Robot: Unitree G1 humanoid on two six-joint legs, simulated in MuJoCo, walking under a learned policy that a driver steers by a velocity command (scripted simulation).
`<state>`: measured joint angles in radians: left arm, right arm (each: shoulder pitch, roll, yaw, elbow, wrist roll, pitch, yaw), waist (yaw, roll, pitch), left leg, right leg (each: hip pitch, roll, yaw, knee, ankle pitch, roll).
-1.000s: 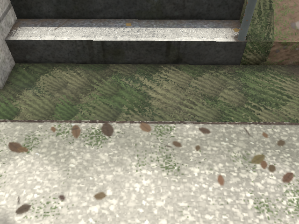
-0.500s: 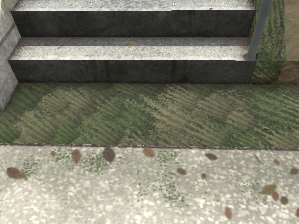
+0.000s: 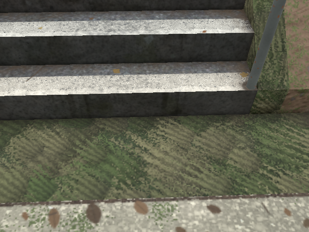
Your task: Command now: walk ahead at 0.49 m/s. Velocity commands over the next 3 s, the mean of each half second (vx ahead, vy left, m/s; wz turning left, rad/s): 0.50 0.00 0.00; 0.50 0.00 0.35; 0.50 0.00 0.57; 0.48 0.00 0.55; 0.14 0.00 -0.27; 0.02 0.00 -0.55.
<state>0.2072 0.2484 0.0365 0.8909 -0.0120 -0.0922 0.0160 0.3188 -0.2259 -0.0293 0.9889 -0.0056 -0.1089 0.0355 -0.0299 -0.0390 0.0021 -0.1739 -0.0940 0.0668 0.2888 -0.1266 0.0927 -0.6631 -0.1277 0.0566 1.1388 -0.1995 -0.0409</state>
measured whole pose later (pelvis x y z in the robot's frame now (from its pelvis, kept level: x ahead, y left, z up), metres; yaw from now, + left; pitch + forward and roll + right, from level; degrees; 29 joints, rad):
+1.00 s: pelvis +0.55 -0.01 -0.01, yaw +14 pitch +1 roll +0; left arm 0.25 0.24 0.04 0.90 0.03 -0.09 -0.01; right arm 0.22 -0.26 -0.07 0.88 -0.02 -0.05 0.02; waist 0.01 -0.02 0.08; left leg -0.35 -0.10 0.04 0.49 -0.15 0.11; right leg -0.40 -0.07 -0.01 1.19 -0.34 -0.02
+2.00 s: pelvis +0.92 +0.17 -0.01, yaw +48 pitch +1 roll -1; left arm 0.25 0.24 0.03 0.80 0.02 -0.03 0.01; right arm 0.12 -0.25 -0.03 0.76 -0.03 -0.03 0.02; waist 0.04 -0.02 0.05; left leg -0.34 -0.08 0.05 0.52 -0.20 0.10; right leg -0.44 -0.09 -0.08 1.26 -0.42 0.03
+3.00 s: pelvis +0.85 +0.24 +0.00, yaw +16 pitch +2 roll +0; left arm 0.20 0.33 0.11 0.65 -0.01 0.04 0.05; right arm 0.17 -0.22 -0.05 0.70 -0.03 -0.01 -0.06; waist 0.00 -0.06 0.01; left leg -0.25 -0.01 0.06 0.43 -0.22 0.04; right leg -0.61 0.03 0.10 1.31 -0.35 0.11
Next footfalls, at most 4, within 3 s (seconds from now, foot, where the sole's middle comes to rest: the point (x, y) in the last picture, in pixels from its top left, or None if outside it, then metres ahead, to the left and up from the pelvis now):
0.30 right None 0.34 -0.17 -0.78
0.86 left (141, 207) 0.63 0.07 -0.78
1.38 right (155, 148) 0.95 -0.01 -0.78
1.90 left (102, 151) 0.94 0.27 -0.78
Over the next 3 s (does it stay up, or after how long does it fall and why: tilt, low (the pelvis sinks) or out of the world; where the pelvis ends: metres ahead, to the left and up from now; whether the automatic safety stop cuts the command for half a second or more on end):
stays up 0.85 0.24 0.00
